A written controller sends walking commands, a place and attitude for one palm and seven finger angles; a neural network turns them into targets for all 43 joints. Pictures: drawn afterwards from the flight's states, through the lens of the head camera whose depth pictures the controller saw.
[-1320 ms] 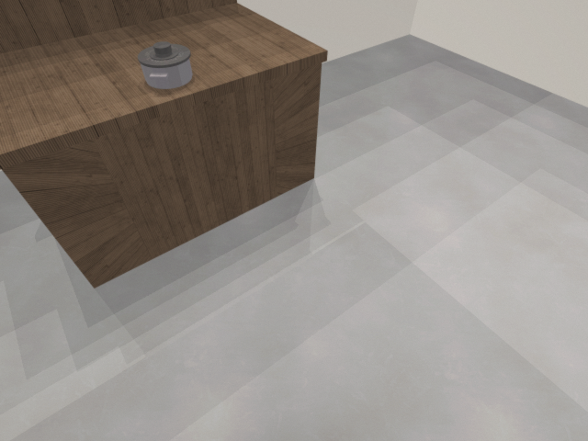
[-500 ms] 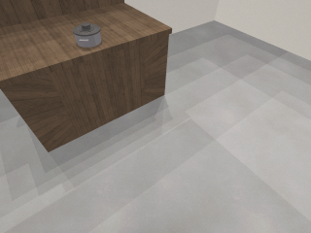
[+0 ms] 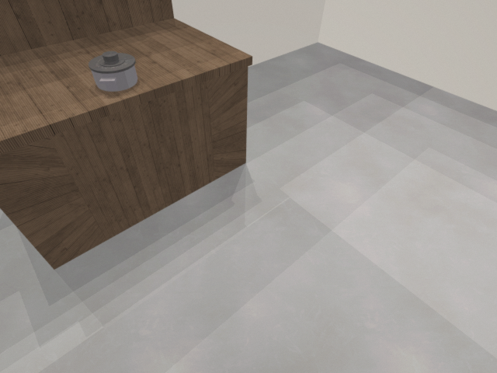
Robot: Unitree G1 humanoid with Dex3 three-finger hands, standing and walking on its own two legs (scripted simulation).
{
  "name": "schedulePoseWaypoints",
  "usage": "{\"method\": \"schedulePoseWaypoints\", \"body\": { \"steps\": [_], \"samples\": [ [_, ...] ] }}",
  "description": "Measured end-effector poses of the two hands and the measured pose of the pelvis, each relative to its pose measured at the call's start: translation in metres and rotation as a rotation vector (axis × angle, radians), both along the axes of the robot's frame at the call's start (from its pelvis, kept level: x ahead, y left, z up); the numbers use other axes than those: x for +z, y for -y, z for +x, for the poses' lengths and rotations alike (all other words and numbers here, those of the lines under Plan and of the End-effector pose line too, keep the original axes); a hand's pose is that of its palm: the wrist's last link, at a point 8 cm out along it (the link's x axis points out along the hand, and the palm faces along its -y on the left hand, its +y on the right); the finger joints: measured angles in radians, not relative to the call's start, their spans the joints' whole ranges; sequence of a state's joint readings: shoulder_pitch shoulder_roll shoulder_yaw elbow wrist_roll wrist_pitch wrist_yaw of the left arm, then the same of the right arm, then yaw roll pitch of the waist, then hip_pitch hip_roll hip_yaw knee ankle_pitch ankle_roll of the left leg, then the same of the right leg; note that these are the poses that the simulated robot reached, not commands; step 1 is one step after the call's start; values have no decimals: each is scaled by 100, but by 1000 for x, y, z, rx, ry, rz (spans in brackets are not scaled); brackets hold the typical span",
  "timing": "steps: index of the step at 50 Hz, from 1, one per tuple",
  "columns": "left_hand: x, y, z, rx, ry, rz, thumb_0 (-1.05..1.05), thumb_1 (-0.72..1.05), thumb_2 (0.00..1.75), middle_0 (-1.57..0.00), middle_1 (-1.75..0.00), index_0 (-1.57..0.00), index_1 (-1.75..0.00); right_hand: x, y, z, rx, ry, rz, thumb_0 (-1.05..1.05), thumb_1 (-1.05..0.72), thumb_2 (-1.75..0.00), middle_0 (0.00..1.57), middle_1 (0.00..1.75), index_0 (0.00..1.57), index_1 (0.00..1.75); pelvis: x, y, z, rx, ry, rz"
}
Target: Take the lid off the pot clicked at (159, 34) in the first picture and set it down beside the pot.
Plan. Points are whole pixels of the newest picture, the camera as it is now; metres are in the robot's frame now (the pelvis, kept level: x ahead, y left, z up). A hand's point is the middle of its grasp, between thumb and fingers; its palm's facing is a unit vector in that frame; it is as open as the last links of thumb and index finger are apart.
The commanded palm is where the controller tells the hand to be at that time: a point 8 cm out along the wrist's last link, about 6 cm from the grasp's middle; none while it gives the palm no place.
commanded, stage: walk to a spot facing it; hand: left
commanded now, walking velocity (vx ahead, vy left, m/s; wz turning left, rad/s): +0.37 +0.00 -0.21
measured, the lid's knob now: (110, 56) +1.13 +0.59 +0.01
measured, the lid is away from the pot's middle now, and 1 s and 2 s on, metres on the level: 0.00 0.00 0.00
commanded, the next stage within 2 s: turn to face it in 1.20 s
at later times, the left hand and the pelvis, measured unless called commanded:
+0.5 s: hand out of the picture +0.09 +0.14 -0.17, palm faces +0.06 -0.99 -0.14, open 7.4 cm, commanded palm none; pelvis +0.20 +0.00 -0.01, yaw -3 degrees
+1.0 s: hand (195, 213) +0.54 +0.18 -0.16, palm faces -0.18 -0.97 -0.15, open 7.4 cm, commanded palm none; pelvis +0.43 +0.02 +0.01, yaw -11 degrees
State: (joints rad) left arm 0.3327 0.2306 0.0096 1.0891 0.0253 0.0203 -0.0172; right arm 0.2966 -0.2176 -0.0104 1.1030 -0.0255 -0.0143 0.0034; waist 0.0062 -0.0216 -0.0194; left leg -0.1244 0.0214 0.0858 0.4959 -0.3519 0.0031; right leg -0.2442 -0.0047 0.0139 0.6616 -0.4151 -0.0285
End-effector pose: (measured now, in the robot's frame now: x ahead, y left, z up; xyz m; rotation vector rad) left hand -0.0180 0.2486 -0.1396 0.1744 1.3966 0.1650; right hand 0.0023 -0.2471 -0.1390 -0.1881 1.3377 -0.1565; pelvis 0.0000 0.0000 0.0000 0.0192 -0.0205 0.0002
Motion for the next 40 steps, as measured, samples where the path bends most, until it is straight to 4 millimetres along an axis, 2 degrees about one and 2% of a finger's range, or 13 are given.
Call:
{"method": "schedulePoseWaypoints", "body": {
  "steps": [6, 9, 12, 17, 21, 25, 28, 30, 33, 35, 38, 40],
  "samples": [
    [-3, 32, 32, -1, 1, -11, 0, 91, 90, -20, -30, -20, -30, -18, 4, -27, -76, -150, 52, 0, -91, -90, 20, 30, 20, 30, -10, 19, 35, -12, 2, -10],
    [1, 45, 40, 47, 24, -11, 0, 91, 90, -20, -30, -20, -30, -13, 6, -11, -63, -202, 65, 0, -91, -90, 20, 30, 20, 30, -5, 26, 55, -7, -1, -11],
    [7, 56, 40, 60, -31, -24, 0, 91, 90, -20, -30, -20, -30, -5, 9, 32, -63, -145, 63, 1, -91, -90, 20, 30, 20, 30, 3, 28, 77, -26, -10, -6],
    [13, 69, 47, 52, -146, -60, 0, 91, 90, -20, -30, -20, -30, 2, 8, 128, -70, 26, 60, 1, -91, -90, 20, 30, 20, 29, 8, 25, 117, -47, -27, -10],
    [10, 68, 68, 71, -191, -76, 0, 90, 90, -20, -30, -20, -30, 4, -3, 210, -33, 130, 63, 0, -91, -90, 20, 30, 19, 29, 3, 16, 154, -53, -29, -26],
    [-4, 57, 102, 93, -219, -87, 0, 90, 90, -20, -30, -20, -30, 2, -23, 292, 19, 212, 61, 0, -91, -90, 20, 30, 19, 29, -9, 2, 198, -55, -26, -40],
    [-22, 39, 140, 83, -232, -94, 0, 90, 90, -20, -30, -20, -30, -4, -37, 340, 28, 278, 40, 0, -91, -90, 20, 30, 20, 29, -23, -11, 236, -57, -12, -40],
    [-27, 26, 177, 68, -202, -92, 0, 90, 90, -20, -30, -20, -30, -2, -43, 352, 12, 288, 29, 0, -91, -90, 20, 30, 20, 30, -23, -18, 254, -70, -2, -35],
    [-24, 7, 250, 25, -89, -79, 0, 91, 90, -20, -30, -20, -30, 5, -48, 349, -40, 241, 16, 0, -91, -90, 20, 30, 20, 30, -12, -25, 280, -88, 10, -35],
    [-18, -1, 302, -9, -1, -74, 0, 91, 90, -20, -30, -19, -30, 13, -43, 344, -99, 218, -19, -2, -94, -90, 20, 30, 20, 30, -4, -29, 297, -98, 11, -35],
    [-7, -8, 373, -52, 112, -71, 0, 91, 90, -19, -30, -19, -30, 21, -38, 334, -131, 152, -46, -2, -95, -90, 20, 30, 20, 30, 5, -34, 323, -117, 4, -31],
    [-1, -9, 414, -78, 162, -73, 0, 91, 90, -19, -30, -19, -30, 22, -39, 327, -158, 106, -48, -2, -95, -90, 20, 30, 20, 30, 8, -35, 340, -130, 0, -27]
  ]
}}
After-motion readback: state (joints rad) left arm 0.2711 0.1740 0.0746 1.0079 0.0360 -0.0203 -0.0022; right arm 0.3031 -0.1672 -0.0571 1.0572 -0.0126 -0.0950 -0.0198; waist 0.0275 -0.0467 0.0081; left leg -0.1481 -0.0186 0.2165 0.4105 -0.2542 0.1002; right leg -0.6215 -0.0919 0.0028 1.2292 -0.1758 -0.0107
